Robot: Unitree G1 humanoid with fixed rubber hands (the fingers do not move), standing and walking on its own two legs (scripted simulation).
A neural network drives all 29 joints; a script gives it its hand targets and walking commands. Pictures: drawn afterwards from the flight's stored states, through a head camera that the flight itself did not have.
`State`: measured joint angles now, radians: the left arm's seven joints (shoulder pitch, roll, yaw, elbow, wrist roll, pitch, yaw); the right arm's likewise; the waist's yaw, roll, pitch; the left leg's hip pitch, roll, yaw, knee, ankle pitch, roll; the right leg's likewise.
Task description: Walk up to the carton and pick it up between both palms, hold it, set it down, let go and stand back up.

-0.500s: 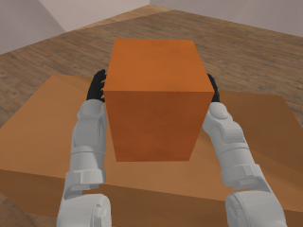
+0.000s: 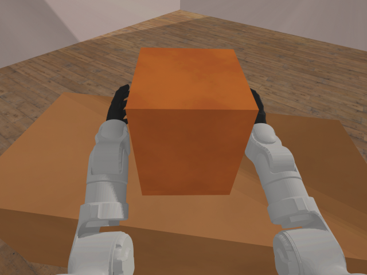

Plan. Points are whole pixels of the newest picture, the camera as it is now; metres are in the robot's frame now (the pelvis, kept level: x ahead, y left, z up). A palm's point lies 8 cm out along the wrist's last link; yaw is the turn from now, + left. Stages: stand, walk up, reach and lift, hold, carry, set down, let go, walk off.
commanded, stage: hold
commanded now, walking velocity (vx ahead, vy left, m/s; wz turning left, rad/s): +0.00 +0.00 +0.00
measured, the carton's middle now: (186, 123) +0.38 +0.00 +0.16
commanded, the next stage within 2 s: none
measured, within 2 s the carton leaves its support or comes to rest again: neither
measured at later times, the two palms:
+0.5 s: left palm (118, 123) +0.37 +0.14 +0.17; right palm (254, 126) +0.36 -0.15 +0.17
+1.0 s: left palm (118, 122) +0.37 +0.14 +0.18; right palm (255, 126) +0.36 -0.15 +0.17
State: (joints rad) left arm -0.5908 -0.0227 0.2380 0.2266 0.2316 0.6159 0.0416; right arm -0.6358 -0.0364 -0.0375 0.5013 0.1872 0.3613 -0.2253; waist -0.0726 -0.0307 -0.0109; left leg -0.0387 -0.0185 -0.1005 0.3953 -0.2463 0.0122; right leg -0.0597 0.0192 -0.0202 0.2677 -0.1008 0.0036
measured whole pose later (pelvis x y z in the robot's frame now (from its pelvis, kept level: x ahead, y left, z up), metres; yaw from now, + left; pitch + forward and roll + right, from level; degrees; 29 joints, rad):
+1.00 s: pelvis +0.00 +0.00 +0.00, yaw +0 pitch -6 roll -2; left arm -0.58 -0.02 0.23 0.21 0.23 0.62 0.04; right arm -0.61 -0.03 -0.04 0.48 0.19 0.36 -0.23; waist -0.07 -0.03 -0.01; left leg -0.04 -0.02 -0.09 0.39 -0.24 0.01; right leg -0.07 0.02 -0.02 0.27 -0.10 0.00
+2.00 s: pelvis +0.00 +0.00 +0.00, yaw +0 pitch -6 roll -2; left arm -0.57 -0.03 0.23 0.18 0.23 0.63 0.04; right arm -0.60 -0.03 -0.03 0.46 0.19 0.35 -0.24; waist -0.08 -0.04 0.00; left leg -0.04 -0.02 -0.09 0.39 -0.24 0.01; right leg -0.06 0.02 -0.02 0.27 -0.10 0.00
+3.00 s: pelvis +0.00 +0.00 +0.00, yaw +0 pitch -7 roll -2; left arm -0.58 -0.03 0.24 0.18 0.24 0.64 0.04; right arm -0.62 -0.03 -0.04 0.48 0.18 0.35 -0.22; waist -0.08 -0.03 0.02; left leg -0.04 -0.01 -0.09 0.40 -0.24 0.01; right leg -0.05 0.02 -0.03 0.28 -0.10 0.00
